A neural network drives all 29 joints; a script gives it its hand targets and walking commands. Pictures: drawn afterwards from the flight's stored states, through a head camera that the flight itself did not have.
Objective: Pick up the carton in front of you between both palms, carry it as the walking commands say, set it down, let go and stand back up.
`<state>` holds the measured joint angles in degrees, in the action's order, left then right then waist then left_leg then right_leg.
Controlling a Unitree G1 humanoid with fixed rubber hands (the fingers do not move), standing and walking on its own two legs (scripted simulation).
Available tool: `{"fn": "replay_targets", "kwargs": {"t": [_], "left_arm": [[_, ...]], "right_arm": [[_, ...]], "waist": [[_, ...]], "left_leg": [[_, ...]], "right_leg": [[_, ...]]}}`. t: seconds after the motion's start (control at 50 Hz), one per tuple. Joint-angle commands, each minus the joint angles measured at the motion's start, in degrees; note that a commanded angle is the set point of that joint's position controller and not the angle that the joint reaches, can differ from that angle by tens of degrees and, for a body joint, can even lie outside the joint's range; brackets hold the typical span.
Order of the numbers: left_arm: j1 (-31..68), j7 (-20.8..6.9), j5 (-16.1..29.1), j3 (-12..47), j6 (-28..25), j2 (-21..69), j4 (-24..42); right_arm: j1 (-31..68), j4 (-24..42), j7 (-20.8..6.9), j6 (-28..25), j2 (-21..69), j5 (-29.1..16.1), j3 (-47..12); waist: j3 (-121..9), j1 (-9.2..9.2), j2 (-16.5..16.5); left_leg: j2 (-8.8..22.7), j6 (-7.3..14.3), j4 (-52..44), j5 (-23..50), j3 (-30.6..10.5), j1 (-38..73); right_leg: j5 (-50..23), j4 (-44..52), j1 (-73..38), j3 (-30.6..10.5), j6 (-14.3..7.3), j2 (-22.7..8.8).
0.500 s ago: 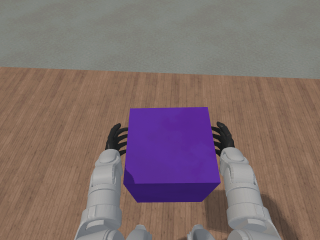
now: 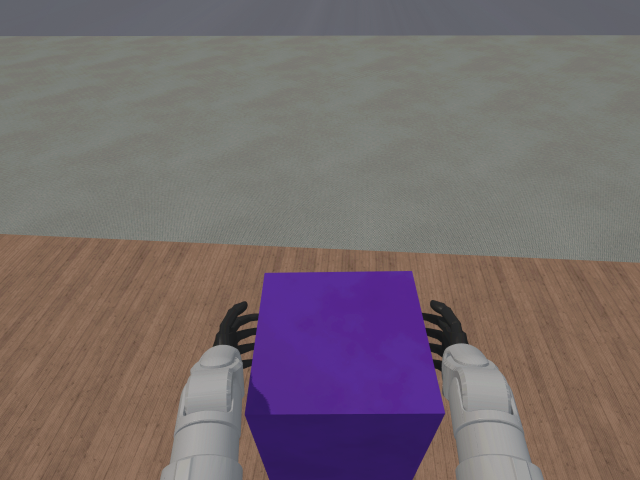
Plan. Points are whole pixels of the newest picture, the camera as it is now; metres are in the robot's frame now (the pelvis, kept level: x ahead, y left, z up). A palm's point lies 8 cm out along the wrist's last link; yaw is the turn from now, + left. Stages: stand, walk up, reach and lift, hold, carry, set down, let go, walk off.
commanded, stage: reach and lift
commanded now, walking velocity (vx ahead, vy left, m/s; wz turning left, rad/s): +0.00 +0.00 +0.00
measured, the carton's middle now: (339, 380) +0.30 +0.00 -0.05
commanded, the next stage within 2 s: hold in 0.88 s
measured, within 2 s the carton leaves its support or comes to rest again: neither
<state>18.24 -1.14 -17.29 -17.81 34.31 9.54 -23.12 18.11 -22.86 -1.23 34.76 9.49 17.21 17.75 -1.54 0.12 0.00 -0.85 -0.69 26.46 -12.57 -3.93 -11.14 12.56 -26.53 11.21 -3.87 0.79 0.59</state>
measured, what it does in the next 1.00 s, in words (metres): stands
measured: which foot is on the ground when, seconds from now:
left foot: down 0.00-1.00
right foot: down 0.00-1.00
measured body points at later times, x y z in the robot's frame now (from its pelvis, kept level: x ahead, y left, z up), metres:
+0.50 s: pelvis +0.01 +0.00 +0.00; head -0.01 +0.00 +0.45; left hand +0.32 +0.15 +0.03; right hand +0.32 -0.15 +0.03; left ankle +0.02 +0.13 -0.74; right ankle +0.02 -0.13 -0.74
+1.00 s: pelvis +0.01 +0.00 +0.01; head -0.02 +0.00 +0.46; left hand +0.31 +0.15 +0.05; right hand +0.31 -0.15 +0.05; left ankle +0.02 +0.13 -0.74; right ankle +0.02 -0.13 -0.74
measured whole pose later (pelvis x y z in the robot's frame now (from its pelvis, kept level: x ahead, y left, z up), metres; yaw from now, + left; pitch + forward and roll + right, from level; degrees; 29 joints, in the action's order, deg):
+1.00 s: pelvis +0.01 +0.00 +0.01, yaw +0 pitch -7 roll +0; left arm 13.3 -0.7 -14.7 -11.3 41.4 8.3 -10.6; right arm 13.2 -10.5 -0.6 41.7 8.3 14.7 11.1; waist 1.9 0.0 0.0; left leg -0.6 -0.7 19.7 -10.6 -4.0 -2.6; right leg 10.6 -19.8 2.7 -4.0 0.7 0.5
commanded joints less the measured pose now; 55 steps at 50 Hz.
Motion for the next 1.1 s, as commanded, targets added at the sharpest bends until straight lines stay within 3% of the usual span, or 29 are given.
{"fn": "replay_targets", "kwargs": {"t": [0.0, 0.14, 0.58, 0.86, 0.96, 1.08], "left_arm": [[28.7, -13.6, 10.8, 28.7, -0.6, 54.1, -2.2], [30.8, -13.9, 11.3, 29.9, -0.7, 54.3, -0.8], [20.2, -12.5, 13.5, 33.4, 2.1, 51.5, 8.2], [20.5, -12.1, 14.3, 34.7, 3.9, 50.8, 11.0], [19.1, -11.7, 16.6, 38.1, 6.1, 50.6, 16.0], [19.4, -11.6, 14.3, 34.3, 8.2, 47.5, 13.5]], "right_arm": [[29.6, -1.6, -13.6, -1.0, 53.0, -11.1, -28.7], [31.7, 0.0, -13.6, -1.1, 53.6, -11.4, -30.2], [20.7, 8.6, -12.2, 1.6, 51.5, -13.6, -33.4], [21.3, 11.5, -12.0, 3.5, 50.4, -14.4, -34.7], [19.8, 16.3, -11.5, 5.6, 50.3, -16.5, -38.2], [19.9, 13.8, -11.3, 7.8, 47.4, -14.5, -34.4]], "waist": [[-7.4, -0.10, -0.4], [-11.2, -0.03, 0.1], [-11.6, -0.12, -0.1], [-10.0, -0.17, -0.1], [-12.5, -0.10, -0.1], [-4.4, -0.09, 0.0]], "left_leg": [[-4.1, 1.0, -5.5, -1.0, 0.4, 1.7], [-4.2, 1.0, -5.2, 1.3, 0.5, 4.0], [-5.0, 0.0, -7.5, 15.0, 0.1, 9.9], [-4.8, 0.2, -8.1, 13.0, 0.0, 10.3], [-4.8, 0.1, -8.6, 16.7, -0.5, 12.6], [-4.5, 0.4, -10.3, 6.6, 0.2, 9.5]], "right_leg": [[0.9, 5.1, -2.1, 0.8, -1.3, 4.3], [-1.3, 4.9, -4.6, 0.7, -1.0, 4.4], [-15.2, 7.3, -10.8, -0.1, -0.1, 5.1], [-12.7, 7.8, -10.7, 0.0, -0.3, 5.2], [-16.6, 8.4, -13.0, -0.3, -0.1, 5.1], [-6.8, 10.0, -10.2, 0.2, -0.4, 4.7]]}}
